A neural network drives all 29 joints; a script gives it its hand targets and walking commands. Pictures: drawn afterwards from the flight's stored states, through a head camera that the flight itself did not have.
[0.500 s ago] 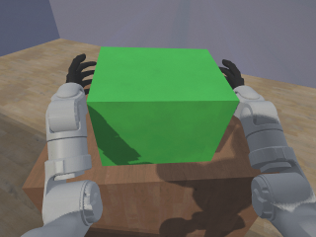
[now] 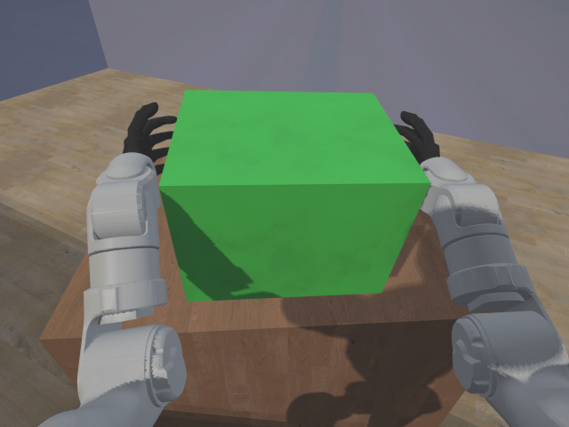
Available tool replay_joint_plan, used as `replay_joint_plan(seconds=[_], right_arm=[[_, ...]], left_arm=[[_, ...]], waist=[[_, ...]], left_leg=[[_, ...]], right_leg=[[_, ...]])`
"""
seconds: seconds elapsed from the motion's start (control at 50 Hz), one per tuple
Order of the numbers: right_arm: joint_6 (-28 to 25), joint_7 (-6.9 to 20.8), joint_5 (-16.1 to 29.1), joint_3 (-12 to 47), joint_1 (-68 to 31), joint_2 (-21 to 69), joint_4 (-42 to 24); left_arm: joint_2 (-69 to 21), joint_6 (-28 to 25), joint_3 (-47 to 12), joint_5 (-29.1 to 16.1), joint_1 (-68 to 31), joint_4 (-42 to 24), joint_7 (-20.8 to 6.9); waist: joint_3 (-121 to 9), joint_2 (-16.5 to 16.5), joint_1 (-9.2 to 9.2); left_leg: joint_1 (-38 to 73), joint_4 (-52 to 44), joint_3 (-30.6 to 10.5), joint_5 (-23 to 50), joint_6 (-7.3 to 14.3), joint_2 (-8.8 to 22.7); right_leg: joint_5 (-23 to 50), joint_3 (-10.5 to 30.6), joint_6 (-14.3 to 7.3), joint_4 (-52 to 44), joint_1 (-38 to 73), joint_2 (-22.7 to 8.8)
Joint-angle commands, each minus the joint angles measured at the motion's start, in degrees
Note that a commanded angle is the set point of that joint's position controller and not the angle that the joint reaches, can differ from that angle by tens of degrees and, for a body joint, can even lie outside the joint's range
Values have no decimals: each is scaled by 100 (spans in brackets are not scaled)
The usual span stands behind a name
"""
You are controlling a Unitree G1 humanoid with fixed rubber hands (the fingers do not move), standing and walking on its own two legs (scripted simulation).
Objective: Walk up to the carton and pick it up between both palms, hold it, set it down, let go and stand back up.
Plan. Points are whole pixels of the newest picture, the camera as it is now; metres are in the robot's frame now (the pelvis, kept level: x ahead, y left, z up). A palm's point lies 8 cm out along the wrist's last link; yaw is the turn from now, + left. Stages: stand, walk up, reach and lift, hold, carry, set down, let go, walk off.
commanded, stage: hold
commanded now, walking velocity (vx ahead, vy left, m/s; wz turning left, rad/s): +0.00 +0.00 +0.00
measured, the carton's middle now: (284, 192) +0.38 +0.01 +0.19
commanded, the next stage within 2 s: none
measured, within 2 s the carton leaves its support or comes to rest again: neither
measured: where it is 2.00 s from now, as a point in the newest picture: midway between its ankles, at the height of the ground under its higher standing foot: outside the picture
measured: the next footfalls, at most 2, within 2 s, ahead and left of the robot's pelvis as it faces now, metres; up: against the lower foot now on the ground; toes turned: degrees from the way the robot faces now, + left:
none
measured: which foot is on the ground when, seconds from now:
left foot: down 0.00-1.00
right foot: down 0.00-1.00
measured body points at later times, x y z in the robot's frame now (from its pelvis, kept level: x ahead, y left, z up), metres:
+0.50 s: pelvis +0.00 +0.00 +0.00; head -0.07 +0.02 +0.44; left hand +0.38 +0.20 +0.26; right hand +0.39 -0.18 +0.24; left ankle +0.01 +0.07 -0.75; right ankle +0.06 -0.10 -0.75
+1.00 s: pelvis +0.00 +0.00 +0.00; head -0.07 +0.02 +0.44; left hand +0.38 +0.20 +0.25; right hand +0.39 -0.18 +0.24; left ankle +0.01 +0.07 -0.75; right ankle +0.06 -0.10 -0.75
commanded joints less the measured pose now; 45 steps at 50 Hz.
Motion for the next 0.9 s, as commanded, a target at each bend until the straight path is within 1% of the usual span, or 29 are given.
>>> replay_joint_plan(seconds=[0.0, 0.04, 0.06, 0.08, 0.12, 0.14, 0.16, 0.22, 0.24, 0.26, 0.3, 0.36, 0.38, 0.42, 0.44, 0.52, 0.56, 0.58, 0.6, 0.62, 0.64, 0.68, 0.72, 0.76, 0.8, 0.82, 0.84, 0.86, 0.88], right_arm=[[-464, 699, 761, 1709, -4795, 2874, -1982], [-447, 705, 778, 1670, -4823, 2841, -1795], [-433, 705, 812, 1632, -4517, 2670, -1903], [-512, 723, 973, 1822, -4674, 2835, -2257], [-428, 723, 917, 1759, -4680, 2652, -2128], [-405, 675, 1025, 1856, -4530, 2718, -2305], [-356, 640, 1018, 1844, -4593, 2771, -2151], [-261, 613, 767, 1568, -4392, 2480, -1722], [-311, 627, 652, 1516, -4729, 2616, -1688], [-335, 666, 682, 1622, -4666, 2786, -1913], [-316, 718, 619, 1407, -4547, 2535, -1476], [-394, 752, 703, 1467, -4715, 2606, -1785], [-457, 748, 881, 1766, -4960, 2991, -2164], [-458, 685, 858, 1570, -4705, 2667, -2092], [-461, 697, 835, 1684, -4906, 2856, -2162], [-423, 679, 867, 1765, -4587, 2758, -2117], [-381, 707, 816, 1712, -4744, 2810, -1755], [-390, 697, 773, 1716, -4759, 2796, -1769], [-405, 652, 789, 1629, -4647, 2695, -1958], [-344, 665, 690, 1477, -4620, 2662, -1729], [-412, 681, 878, 1579, -4652, 2643, -2050], [-356, 674, 824, 1685, -4754, 2795, -1849], [-367, 736, 749, 1441, -4654, 2556, -1728], [-407, 767, 653, 1424, -4951, 2702, -1611], [-488, 772, 720, 1458, -4951, 2623, -2076], [-349, 765, 621, 1274, -4709, 2488, -1328], [-451, 763, 696, 1538, -4936, 2785, -1799], [-388, 824, 587, 1322, -4790, 2538, -1211], [-427, 816, 540, 1364, -4910, 2669, -1350]], left_arm=[[-2896, -309, -2218, -1206, -3477, -862, -986], [-2939, -298, -2186, -1181, -3674, -921, -972], [-2983, -244, -2291, -1180, -3275, -949, -975], [-3127, -271, -2491, -1273, -3463, -1518, -900], [-2971, -227, -2395, -1238, -3393, -1059, -882], [-2955, -204, -2422, -1194, -3178, -1332, -905], [-2816, -134, -2146, -1084, -3246, -1069, -949], [-2681, -32, -1942, -924, -2984, -561, -1113], [-2613, -24, -1732, -782, -3061, -285, -1153], [-2564, -85, -1790, -939, -3179, -608, -1154], [-2805, -74, -2019, -960, -3388, -616, -1141], [-2924, -146, -2077, -1079, -3473, -777, -1065], [-2817, -239, -2069, -1156, -3617, -1081, -1054], [-2984, -232, -2358, -1233, -3474, -1170, -1016], [-2986, -252, -2432, -1307, -3746, -1139, -995], [-2864, -150, -2052, -964, -3243, -991, -1064], [-2766, -141, -1884, -888, -3316, -626, -1022], [-2703, -126, -1892, -942, -3193, -604, -1035], [-2857, -138, -2177, -1066, -3199, -1015, -1053], [-2833, -106, -2106, -1048, -3312, -726, -1058], [-2969, -143, -2365, -1174, -3357, -1247, -1016], [-2808, -181, -1979, -1018, -3537, -739, -1032], [-2883, -136, -2130, -991, -3355, -701, -1055], [-2762, -187, -1958, -993, -3548, -423, -1027], [-2847, -200, -2098, -1069, -3368, -657, -1036], [-2850, -164, -2093, -1016, -3458, -510, -1053], [-2792, -224, -2078, -1052, -3584, -709, -1023], [-2867, -159, -2038, -1002, -3518, -324, -1012], [-2888, -200, -1975, -963, -3623, -242, -1053]], waist=[[-2251, 77, -444], [-2080, 297, -362], [-1966, 327, -503], [-2492, 487, -384], [-2197, 354, -417], [-2380, 404, -377], [-2107, 314, -229], [-1598, 242, -452], [-1448, 138, -291], [-1763, 16, -264], [-1585, 371, -475], [-1884, 314, -444], [-2327, 232, -157], [-2279, 409, -530], [-2237, 385, -392], [-2051, 150, -321], [-1737, 324, -176], [-1752, 156, -176], [-2182, 240, -446], [-1679, 270, -460], [-2163, 507, -473], [-1735, 196, -315], [-1644, 411, -466], [-1563, 418, -270], [-1852, 271, -390], [-1456, 383, -511], [-1991, 265, -362], [-1388, 451, -421], [-1364, 257, -382]], left_leg=[[-856, -649, -512, 942, -432, 312], [-984, -704, -598, 907, -488, 347], [-889, -718, -698, 936, -511, 437], [-727, -605, -668, 1472, -563, 425], [-786, -570, -708, 1388, -577, 438], [-609, -443, -584, 1766, -587, 309], [-765, -534, -529, 1324, -482, 277], [-1035, -703, -612, 737, -479, 376], [-1281, -815, -589, 124, -376, 327], [-1013, -727, -501, 479, -344, 308], [-1424, -1004, -702, 7, -513, 511], [-1215, -872, -698, 562, -489, 482], [-1114, -678, -499, 785, -399, 304], [-889, -630, -634, 1200, -561, 375], [-948, -632, -641, 959, -528, 361], [-926, -648, -566, 861, -419, 328], [-1161, -712, -569, 638, -407, 331], [-1086, -705, -578, 797, -393, 332], [-908, -631, -608, 1148, -499, 347], [-1044, -699, -645, 831, -476, 383], [-852, -607, -717, 1411, -606, 465], [-1120, -706, -617, 649, -401, 345], [-1203, -780, -772, 499, -482, 499], [-1400, -942, -757, -3, -333, 508], [-1192, -821, -726, 420, -387, 503], [-1544, -983, -759, -142, -435, 470], [-1390, -891, -649, 78, -356, 400], [-1513, -1035, -755, -298, -433, 494], [-1568, -1009, -711, -124, -389, 518]], right_leg=[[916, 448, 75, 79, 2550, -100], [663, 458, 38, 69, 2415, -79], [770, 467, 32, 105, 2456, -33], [1098, 483, 26, 212, 2600, -3], [934, 453, -17, 153, 2546, 28], [1244, 478, 1, 117, 2602, -11], [1082, 490, 36, 73, 2573, -74], [655, 533, 25, -2, 2513, -91], [190, 482, 12, -62, 2490, -149], [377, 453, 41, -117, 2423, -174], [235, 431, 24, 128, 2541, -53], [518, 453, 40, 145, 2519, -34], [668, 495, 24, 84, 2701, -131], [968, 506, -22, 123, 2606, -69], [625, 472, 22, 88, 2413, -69], [848, 513, 54, 84, 2628, -77], [521, 448, 23, 63, 2515, -114], [556, 466, 43, 16, 2486, -97], [916, 475, 44, 78, 2628, -85], [560, 497, 12, 44, 2463, -87], [959, 499, -10, 183, 2616, -20], [512, 464, 49, 61, 2449, -71], [458, 473, 20, 134, 2408, -43], [72, 474, -7, 61, 2325, -92], [504, 453, 13, 105, 2459, -53], [199, 528, 11, 120, 2483, -81], [347, 430, 59, 128, 2612, -100], [-60, 442, 25, 79, 2290, -89], [68, 421, 15, 107, 2300, -63]])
